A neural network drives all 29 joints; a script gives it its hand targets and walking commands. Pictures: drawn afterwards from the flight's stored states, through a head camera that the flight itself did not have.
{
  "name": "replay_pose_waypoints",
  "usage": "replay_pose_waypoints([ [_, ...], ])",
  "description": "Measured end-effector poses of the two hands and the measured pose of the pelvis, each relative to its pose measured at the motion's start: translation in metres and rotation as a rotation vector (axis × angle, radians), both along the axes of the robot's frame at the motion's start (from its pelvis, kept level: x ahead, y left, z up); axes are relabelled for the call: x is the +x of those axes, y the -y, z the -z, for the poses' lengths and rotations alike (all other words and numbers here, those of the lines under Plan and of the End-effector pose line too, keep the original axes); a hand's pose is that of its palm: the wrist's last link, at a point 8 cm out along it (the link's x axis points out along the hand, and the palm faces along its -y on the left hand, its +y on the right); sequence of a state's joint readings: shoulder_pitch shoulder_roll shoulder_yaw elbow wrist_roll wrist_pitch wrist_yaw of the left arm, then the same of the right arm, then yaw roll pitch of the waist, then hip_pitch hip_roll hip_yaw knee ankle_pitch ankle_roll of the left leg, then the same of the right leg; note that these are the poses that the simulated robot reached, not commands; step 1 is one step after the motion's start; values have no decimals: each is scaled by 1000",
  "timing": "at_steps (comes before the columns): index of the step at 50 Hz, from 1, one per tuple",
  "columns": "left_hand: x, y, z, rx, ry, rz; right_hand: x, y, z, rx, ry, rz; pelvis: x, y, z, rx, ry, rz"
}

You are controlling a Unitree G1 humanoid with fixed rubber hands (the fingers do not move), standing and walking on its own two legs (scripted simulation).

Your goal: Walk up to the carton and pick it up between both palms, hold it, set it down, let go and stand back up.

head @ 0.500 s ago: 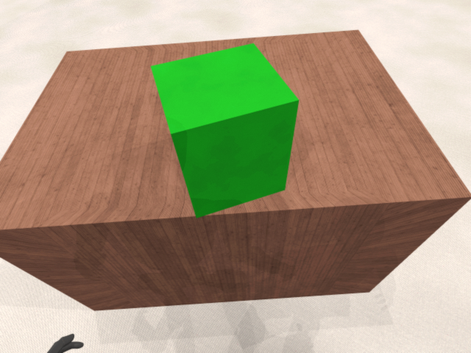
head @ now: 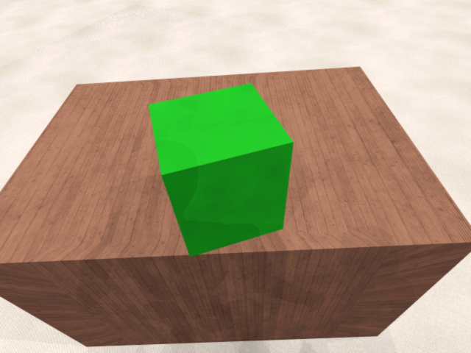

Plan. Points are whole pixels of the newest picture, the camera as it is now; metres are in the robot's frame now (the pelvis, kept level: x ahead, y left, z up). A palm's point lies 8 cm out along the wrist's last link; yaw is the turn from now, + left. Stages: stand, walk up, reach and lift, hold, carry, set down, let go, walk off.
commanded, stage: walk up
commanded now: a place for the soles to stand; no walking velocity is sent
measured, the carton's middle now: (220, 171) +0.46 +0.03 +0.05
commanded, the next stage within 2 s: reach and lift in 1.84 s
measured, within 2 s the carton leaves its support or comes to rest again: neither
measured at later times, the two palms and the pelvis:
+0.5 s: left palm out of the picture +0.13 +0.32 -0.10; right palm (412, 346) +0.16 -0.28 -0.09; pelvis +0.04 +0.02 +0.00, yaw +0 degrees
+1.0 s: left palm out of the picture +0.12 +0.34 -0.10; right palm out of the picture +0.15 -0.26 -0.09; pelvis +0.03 +0.04 +0.00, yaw +1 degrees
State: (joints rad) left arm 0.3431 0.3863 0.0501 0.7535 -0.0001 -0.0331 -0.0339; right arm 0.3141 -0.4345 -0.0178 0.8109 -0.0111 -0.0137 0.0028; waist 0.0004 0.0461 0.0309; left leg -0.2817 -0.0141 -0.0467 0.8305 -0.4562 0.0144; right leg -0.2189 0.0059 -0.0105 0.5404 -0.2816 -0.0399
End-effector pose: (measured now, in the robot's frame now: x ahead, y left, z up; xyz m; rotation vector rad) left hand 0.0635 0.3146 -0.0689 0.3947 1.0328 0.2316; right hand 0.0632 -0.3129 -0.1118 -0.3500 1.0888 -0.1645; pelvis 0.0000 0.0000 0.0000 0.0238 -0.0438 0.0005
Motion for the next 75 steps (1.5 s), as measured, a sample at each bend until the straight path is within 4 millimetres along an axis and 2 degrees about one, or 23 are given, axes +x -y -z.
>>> replay_pose_waypoints([
  [3,13,-3,-10,27,14,2,12,-4,4,22,1,-2,11,0,-2,2,0,-2],
  [7,29,-6,-8,27,0,7,22,-8,7,26,-29,-5,23,-4,-1,-3,-15,-3],
  [12,48,-10,21,-20,-20,2,34,-13,5,-17,-50,-8,35,-12,9,-13,-35,-6],
  [14,55,-7,32,-50,-20,-5,41,-18,-2,-36,-44,-12,39,-13,10,7,-27,-12],
  [19,67,1,43,-100,-4,14,68,-20,-21,-69,8,-17,43,-16,7,-10,-32,-11],
  [24,69,-5,37,-89,-7,39,97,-27,-26,-62,73,-32,41,-23,4,-26,-34,-8],
  [28,68,-19,24,-47,-4,39,108,-39,-20,-28,101,-39,40,-31,3,-37,-33,-8],
  [32,68,-28,16,-23,6,41,108,-53,-13,10,110,-36,38,-36,2,-44,-31,-7],
  [37,68,-28,17,-31,17,43,100,-61,-11,29,90,-38,35,-37,1,-46,-28,-8],
  [47,63,-24,26,-64,12,37,92,-50,-22,-15,71,-37,31,-36,0,-44,-32,-8],
  [65,60,-27,20,-44,12,31,90,-51,-19,1,79,-37,29,-36,-1,-44,-31,-8],
  [75,63,-21,24,-55,-6,21,89,-44,-21,-10,69,-32,35,-32,-2,-38,-41,-8],
])
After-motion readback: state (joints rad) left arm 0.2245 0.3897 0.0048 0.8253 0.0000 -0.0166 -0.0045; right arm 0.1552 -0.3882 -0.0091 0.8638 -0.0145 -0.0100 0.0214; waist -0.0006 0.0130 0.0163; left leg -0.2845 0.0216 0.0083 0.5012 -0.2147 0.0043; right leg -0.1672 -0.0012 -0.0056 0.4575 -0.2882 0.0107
